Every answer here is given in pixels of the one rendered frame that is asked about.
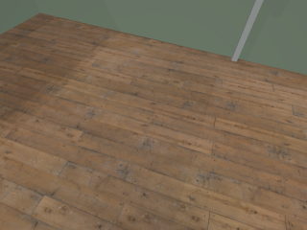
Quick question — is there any panel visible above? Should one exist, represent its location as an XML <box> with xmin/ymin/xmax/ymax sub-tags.
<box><xmin>231</xmin><ymin>0</ymin><xmax>264</xmax><ymax>62</ymax></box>

